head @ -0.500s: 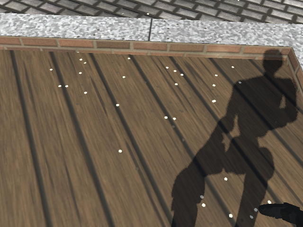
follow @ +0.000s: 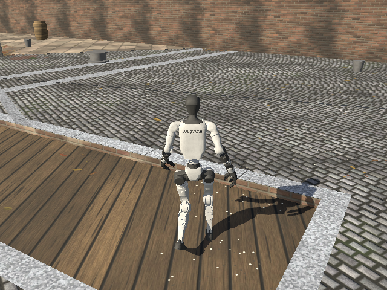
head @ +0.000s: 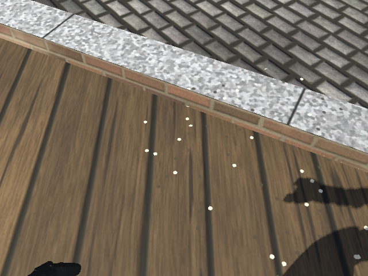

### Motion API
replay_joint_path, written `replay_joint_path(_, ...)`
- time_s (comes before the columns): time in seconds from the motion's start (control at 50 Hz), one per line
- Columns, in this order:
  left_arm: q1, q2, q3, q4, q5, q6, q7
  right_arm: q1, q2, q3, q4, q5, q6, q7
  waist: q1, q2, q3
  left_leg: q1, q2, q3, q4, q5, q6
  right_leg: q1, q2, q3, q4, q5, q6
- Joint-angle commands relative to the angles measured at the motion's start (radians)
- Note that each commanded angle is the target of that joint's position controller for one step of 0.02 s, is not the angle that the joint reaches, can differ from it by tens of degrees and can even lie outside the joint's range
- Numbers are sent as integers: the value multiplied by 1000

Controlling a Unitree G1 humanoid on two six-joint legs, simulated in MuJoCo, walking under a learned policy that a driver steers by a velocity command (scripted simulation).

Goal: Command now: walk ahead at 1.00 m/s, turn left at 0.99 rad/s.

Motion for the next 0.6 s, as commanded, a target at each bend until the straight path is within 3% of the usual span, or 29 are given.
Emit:
replay_joint_path(0.02,180,95,52,12,7,2,-4,-99,-59,10,-127,-25,8,21,120,-30,-124,-528,158,61,181,120,-27,506,-330,486,-372,-388,-138)
replay_joint_path(0.04,221,82,45,52,3,-5,-2,-127,-29,16,-152,-35,19,39,109,-45,-82,-530,186,62,169,121,-31,446,-304,381,-383,-292,-132)
replay_joint_path(0.08,274,52,38,114,-19,-28,-17,-181,25,36,-199,-34,42,59,92,-89,-30,-577,233,71,166,135,-35,399,-288,241,-419,-153,-111)
replay_joint_path(0.12,281,48,36,136,-31,-45,-30,-241,35,46,-245,-35,53,70,77,-87,-7,-614,251,91,144,195,-40,367,-281,110,-452,-2,-96)
replay_joint_path(0.16,251,60,36,140,-26,-59,-34,-304,31,53,-287,-30,55,76,53,-93,22,-602,253,114,64,293,-46,314,-254,-31,-488,129,-83)
replay_joint_path(0.22,278,88,40,162,-21,-68,-30,-414,16,60,-324,-28,55,90,64,-50,87,-567,232,208,-167,391,-29,328,-214,-185,-531,306,-64)
replay_joint_path(0.24,314,90,40,176,-22,-65,-27,-434,21,62,-314,-26,56,95,86,-30,80,-538,195,267,-219,401,-12,374,-173,-242,-524,413,-41)
replay_joint_path(0.26,346,106,37,183,-18,-64,-24,-468,59,78,-337,-35,44,100,85,-43,127,-481,191,282,-343,389,0,347,-207,-250,-495,623,-42)
replay_joint_path(0.28,370,115,36,198,-21,-61,-18,-470,63,83,-326,-45,33,99,82,-36,120,-394,134,322,-410,383,10,366,-214,-246,-468,884,-48)
replay_joint_path(0.3,391,145,38,209,-27,-55,-10,-420,61,83,-296,-57,23,91,60,-67,81,-290,78,334,-464,373,16,395,-220,-237,-406,1067,-56)
replay_joint_path(0.32,385,187,44,213,-32,-43,-4,-304,36,73,-248,-64,13,78,4,-100,10,-142,28,316,-512,341,23,409,-232,-228,-271,1166,-68)
replay_joint_path(0.34,374,208,42,216,-38,-33,3,-120,-2,55,-180,-67,4,65,-77,-123,-87,60,18,256,-573,371,45,393,-243,-211,-63,1172,-84)
replay_joint_path(0.36,337,210,39,209,-55,-26,2,39,-37,39,-117,-75,-6,47,-160,-124,-146,249,69,193,-722,525,63,325,-206,-228,191,1019,-84)
replay_joint_path(0.38,400,105,26,190,-53,-19,-10,32,-124,21,-94,-86,-7,26,-69,52,-251,503,324,16,-581,1047,81,104,-54,-215,594,-119,-64)
replay_joint_path(0.4,571,30,9,185,-111,-8,6,56,-159,11,-140,-77,-19,22,-7,126,-567,782,663,-324,-407,1843,223,-57,45,71,983,-503,-62)
replay_joint_path(0.42,467,101,24,161,-123,-1,19,67,-159,-15,-148,-29,-9,5,-69,35,-648,708,649,-290,-534,1644,244,-112,38,170,1010,-363,-57)
replay_joint_path(0.44,409,105,24,153,-106,4,15,-38,-96,2,-146,-12,-9,-3,-10,-5,-474,519,584,-209,-636,1312,208,-147,-28,109,899,-271,-46)
replay_joint_path(0.46,378,85,22,162,-76,11,7,-101,-15,26,-131,-12,-14,-6,40,-44,-285,318,523,-128,-712,1125,157,-139,-68,73,771,-246,-39)
replay_joint_path(0.48,380,61,22,177,-53,30,-2,-125,23,38,-124,-15,-19,-15,72,-36,-182,173,487,-58,-769,1085,133,-96,-80,64,721,-236,-28)
replay_joint_path(0.5,397,50,29,188,-37,58,-12,-129,38,43,-122,-12,-22,-22,92,-29,-134,49,468,22,-826,1061,113,-26,-79,45,693,-225,-18)
replay_joint_path(0.52,406,31,35,184,-32,77,-18,-124,39,43,-115,-10,-30,-23,114,-26,-125,-10,455,78,-854,1057,97,14,-76,38,662,-211,-14)
replay_joint_path(0.56,400,-8,41,170,-38,96,-23,-148,19,32,-113,-10,-42,-21,143,14,-139,-54,433,172,-882,1025,93,17,-69,8,617,-147,-10)
replay_joint_path(0.6,352,-17,46,141,-36,103,-25,-184,43,37,-118,-11,-41,-26,158,61,-124,-60,402,261,-891,962,77,-24,-78,-11,532,-50,-15)
Next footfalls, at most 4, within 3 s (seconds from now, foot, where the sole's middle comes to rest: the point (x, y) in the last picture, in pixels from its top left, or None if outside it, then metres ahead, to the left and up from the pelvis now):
0.38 left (140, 263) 0.49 0.13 -0.75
0.84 right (184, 222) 0.63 -0.03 -0.75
1.30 left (135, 219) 0.66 0.15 -0.75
1.74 right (182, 266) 0.47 -0.01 -0.75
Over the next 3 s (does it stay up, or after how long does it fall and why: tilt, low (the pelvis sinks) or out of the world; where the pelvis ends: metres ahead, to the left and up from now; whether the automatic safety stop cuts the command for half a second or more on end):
stays up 0.54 0.02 0.03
